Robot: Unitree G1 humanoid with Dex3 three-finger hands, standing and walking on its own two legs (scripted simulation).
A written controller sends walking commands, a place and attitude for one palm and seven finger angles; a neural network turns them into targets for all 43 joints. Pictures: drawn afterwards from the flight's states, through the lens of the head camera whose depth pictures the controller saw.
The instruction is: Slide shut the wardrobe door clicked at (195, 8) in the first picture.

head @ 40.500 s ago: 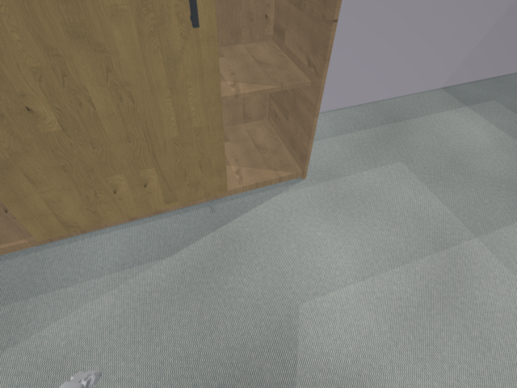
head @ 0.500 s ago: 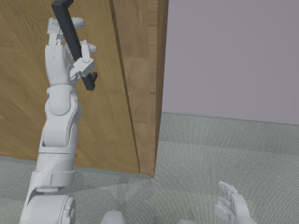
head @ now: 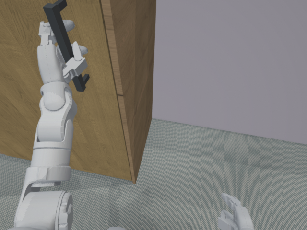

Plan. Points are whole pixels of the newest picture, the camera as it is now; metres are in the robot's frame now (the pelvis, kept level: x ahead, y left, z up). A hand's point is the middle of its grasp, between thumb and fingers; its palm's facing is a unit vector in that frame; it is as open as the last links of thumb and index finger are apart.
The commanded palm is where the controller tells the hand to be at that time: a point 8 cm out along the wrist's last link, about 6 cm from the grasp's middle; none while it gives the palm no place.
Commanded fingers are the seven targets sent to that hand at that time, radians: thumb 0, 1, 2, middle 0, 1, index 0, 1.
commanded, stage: step sideways, sliding the door along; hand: left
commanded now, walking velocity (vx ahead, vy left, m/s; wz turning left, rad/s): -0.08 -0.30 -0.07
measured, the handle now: (72, 51) +0.43 +0.26 +0.22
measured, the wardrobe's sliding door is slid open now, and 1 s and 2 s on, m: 0.00 0.00 0.00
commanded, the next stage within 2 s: stop walking and hold the door there in 0.14 s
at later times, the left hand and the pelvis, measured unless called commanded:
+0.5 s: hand (79, 60) +0.40 +0.23 +0.22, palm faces +0.51 -0.84 -0.19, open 6.6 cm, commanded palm +0.35 +0.25 +0.21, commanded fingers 0.00 0.90 0.90 -0.45 -1.40 -0.45 -1.40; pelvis +0.04 -0.05 +0.02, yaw -2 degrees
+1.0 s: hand (79, 61) +0.39 +0.23 +0.22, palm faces +0.34 -0.94 -0.06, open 6.5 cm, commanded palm +0.36 +0.24 +0.21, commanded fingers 0.00 0.90 0.90 -0.45 -1.40 -0.45 -1.40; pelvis +0.02 +0.03 +0.01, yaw -6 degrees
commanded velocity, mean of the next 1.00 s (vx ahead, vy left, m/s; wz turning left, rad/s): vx -0.07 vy -0.03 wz -0.02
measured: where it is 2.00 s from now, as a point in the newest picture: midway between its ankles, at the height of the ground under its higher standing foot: outside the picture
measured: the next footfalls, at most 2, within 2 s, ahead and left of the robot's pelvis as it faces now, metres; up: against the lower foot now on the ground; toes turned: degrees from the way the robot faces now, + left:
left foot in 0.28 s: +0.09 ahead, +0.12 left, +0.00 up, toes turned -2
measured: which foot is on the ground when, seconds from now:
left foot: down 0.00-0.18, up 0.20-0.26, down 0.28-1.00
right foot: down 0.00-1.00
